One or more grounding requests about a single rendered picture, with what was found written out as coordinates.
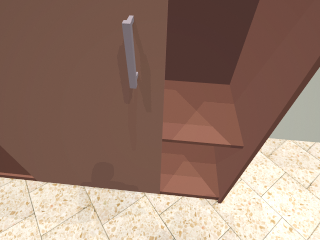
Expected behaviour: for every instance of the handle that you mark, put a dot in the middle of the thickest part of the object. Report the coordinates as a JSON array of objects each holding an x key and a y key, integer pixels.
[{"x": 127, "y": 29}]

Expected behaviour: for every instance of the wardrobe door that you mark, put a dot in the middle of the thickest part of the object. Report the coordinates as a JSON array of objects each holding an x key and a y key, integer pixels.
[
  {"x": 67, "y": 112},
  {"x": 9, "y": 165}
]

